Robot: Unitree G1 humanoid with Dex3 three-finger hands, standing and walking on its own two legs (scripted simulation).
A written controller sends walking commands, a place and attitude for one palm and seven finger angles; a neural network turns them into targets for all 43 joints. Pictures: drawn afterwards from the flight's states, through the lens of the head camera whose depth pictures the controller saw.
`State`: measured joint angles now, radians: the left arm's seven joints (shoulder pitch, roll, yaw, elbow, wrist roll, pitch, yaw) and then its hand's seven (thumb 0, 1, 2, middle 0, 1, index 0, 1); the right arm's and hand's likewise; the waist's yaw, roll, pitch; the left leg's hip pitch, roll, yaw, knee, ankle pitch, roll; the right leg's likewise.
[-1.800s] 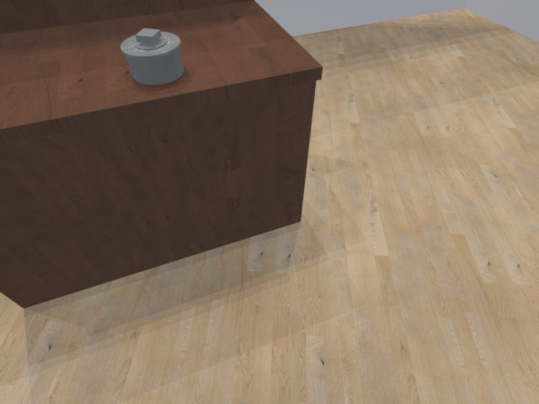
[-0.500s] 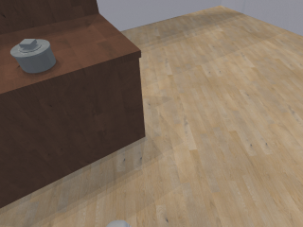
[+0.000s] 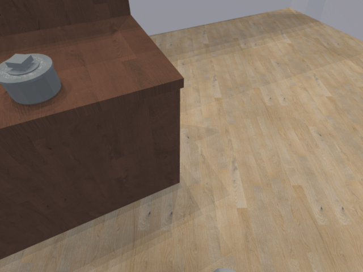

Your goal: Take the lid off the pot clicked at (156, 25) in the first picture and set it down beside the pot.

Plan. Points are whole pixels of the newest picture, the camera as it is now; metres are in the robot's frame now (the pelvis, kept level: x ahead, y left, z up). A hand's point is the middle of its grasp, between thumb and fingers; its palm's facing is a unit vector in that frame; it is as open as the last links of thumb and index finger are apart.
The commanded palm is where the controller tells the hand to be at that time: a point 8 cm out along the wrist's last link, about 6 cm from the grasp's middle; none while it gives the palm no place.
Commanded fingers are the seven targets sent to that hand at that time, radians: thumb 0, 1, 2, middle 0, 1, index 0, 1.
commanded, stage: turn to face it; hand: left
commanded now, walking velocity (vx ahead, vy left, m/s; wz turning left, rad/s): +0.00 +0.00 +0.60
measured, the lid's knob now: (19, 61) +0.60 +0.52 +0.13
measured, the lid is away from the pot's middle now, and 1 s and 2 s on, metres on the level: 0.00 0.00 0.00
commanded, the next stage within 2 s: take the last steps up to it in 0.76 s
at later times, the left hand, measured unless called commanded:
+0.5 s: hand out of the picture +0.08 +0.19 -0.17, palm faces +0.35 -0.91 -0.24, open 7.4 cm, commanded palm none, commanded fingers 0.00 0.90 0.90 -0.20 -0.30 -0.20 -0.30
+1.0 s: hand out of the picture +0.07 +0.11 -0.13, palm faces +0.53 -0.80 -0.27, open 7.4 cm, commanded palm none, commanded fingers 0.00 0.90 0.90 -0.20 -0.30 -0.20 -0.30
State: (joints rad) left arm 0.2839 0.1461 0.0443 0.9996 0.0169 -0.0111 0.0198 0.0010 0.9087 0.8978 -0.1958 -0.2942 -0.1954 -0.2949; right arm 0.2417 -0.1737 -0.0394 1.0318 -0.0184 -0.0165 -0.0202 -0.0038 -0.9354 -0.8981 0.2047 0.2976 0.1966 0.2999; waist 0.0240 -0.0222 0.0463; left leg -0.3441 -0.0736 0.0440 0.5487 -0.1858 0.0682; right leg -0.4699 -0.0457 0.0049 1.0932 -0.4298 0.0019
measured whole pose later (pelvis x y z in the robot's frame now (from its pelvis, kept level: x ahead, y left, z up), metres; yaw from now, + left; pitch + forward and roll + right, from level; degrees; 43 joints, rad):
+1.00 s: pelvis +0.13 -0.08 +0.02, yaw +30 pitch -1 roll +2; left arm 0.29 0.16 0.03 0.93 0.02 -0.01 0.01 0.00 0.90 0.90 -0.20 -0.29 -0.20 -0.30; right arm 0.19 -0.23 -0.06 0.98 -0.02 0.07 0.01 0.01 -0.91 -0.90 0.20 0.30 0.19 0.30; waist 0.02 0.04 0.06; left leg -0.43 0.00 -0.02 1.10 -0.39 -0.02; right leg -0.21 -0.05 -0.14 0.47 -0.25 -0.05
